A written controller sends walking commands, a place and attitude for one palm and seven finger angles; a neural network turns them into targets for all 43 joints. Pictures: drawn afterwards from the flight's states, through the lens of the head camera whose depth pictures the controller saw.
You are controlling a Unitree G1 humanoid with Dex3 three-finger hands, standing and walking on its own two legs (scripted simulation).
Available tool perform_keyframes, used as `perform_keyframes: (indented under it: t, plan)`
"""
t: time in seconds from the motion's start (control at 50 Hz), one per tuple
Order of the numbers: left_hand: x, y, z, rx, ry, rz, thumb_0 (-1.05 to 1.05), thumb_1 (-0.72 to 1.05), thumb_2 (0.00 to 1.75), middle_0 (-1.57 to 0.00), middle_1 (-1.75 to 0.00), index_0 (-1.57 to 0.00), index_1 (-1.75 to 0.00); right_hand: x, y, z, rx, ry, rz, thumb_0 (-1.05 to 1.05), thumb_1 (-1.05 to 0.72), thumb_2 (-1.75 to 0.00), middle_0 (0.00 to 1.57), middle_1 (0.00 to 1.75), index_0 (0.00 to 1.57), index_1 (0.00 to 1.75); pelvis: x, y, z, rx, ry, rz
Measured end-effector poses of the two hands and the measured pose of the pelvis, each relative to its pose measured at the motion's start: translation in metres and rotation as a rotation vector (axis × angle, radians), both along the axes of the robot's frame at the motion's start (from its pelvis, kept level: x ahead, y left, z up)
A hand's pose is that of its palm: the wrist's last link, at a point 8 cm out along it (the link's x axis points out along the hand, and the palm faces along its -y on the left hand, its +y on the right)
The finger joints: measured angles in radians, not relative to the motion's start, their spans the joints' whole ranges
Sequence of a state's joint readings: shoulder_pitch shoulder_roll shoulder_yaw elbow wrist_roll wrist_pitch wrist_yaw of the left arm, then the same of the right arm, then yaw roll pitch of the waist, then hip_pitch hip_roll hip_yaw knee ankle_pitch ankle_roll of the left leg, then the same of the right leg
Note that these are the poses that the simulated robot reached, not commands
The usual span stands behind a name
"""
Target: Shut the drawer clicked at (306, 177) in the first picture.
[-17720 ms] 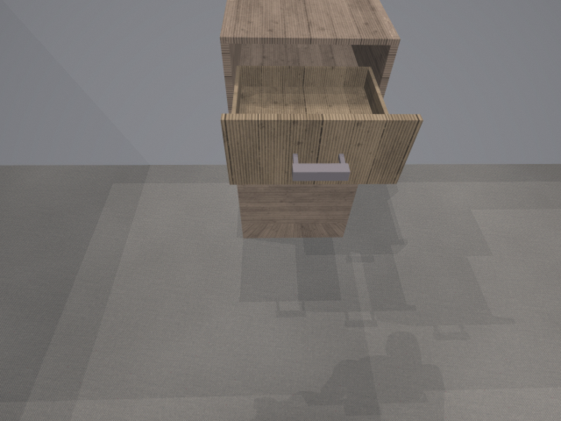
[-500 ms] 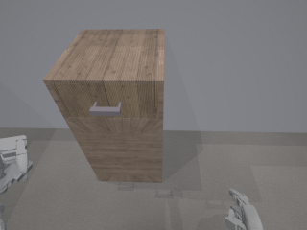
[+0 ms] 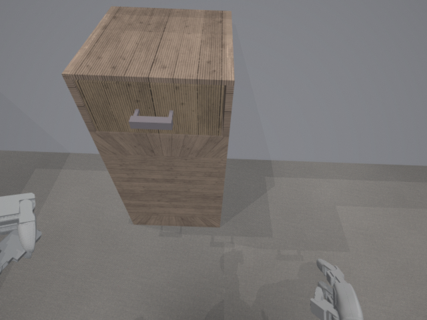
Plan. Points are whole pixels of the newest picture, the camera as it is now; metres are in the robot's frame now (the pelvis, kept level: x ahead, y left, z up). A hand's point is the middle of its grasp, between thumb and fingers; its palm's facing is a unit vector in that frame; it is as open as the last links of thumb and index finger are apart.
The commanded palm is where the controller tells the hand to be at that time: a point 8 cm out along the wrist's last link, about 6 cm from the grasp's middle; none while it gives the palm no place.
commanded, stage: step back with the hand held close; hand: left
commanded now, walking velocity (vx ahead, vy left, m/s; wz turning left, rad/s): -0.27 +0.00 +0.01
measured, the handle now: (152, 117) +0.61 +0.21 -0.01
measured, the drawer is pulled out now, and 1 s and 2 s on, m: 0.00 0.00 0.00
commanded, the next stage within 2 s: stop stepping back and stand still in 0.76 s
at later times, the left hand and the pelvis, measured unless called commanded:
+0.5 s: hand (15, 293) +0.13 +0.23 +0.17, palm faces +0.32 -0.82 -0.47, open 3.3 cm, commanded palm +0.06 +0.28 +0.19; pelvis -0.06 -0.01 +0.00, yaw +3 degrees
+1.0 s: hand out of the picture +0.04 +0.22 +0.18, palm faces +0.24 -0.86 -0.46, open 3.3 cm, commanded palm -0.02 +0.27 +0.19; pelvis -0.16 +0.00 +0.00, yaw -3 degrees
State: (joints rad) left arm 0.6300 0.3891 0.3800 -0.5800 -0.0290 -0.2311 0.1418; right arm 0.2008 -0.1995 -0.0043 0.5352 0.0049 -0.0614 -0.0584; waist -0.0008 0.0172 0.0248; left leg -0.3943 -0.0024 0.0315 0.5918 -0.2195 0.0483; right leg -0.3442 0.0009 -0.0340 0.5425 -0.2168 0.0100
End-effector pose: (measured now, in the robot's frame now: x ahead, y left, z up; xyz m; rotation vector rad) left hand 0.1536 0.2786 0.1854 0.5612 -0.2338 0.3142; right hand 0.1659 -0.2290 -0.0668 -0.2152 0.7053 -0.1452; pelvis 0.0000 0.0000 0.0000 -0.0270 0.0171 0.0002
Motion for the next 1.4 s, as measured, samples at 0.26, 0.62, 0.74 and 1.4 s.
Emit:
perform_keyframes:
  t: [0.26,0.62,0.74,1.4]
  plan:
    - [-0.026,0.008,0.004,0.027,-0.062,-0.01,0.02,0.88,0.89,-1.4,-1.6,-1.4,-1.6,-0.043,-0.006,-0.001,-0.057,0.046,-0.013,0.01,-0.9,-0.9,0.2,0.3,0.21,0.3,-0.025,0.003,-0.001,-0.023,0.011,0.044]
    - [-0.084,0.013,0.009,0.026,-0.134,-0.052,0.02,0.88,0.89,-1.4,-1.6,-1.4,-1.6,-0.074,-0.006,0.005,-0.09,0.038,-0.014,0.01,-0.9,-0.9,0.2,0.3,0.21,0.3,-0.076,0.009,-0.005,-0.04,0.01,0.058]
    - [-0.103,0.03,0.011,0.016,-0.107,-0.002,0.02,0.88,0.89,-1.4,-1.6,-1.4,-1.6,-0.096,0.014,0.014,-0.071,0.025,0.03,0.01,-0.9,-0.9,0.2,0.3,0.2,0.3,-0.096,0.012,0.007,-0.076,0.038,0.049]
    - [-0.202,0.002,0.005,-0.025,-0.09,-0.077,0.02,0.88,0.89,-1.4,-1.6,-1.4,-1.6,-0.241,-0.019,-0.008,-0.068,0.059,-0.095,0.01,-0.9,-0.9,0.2,0.3,0.2,0.3,-0.187,0.009,-0.004,-0.031,-0.047,-0.017]
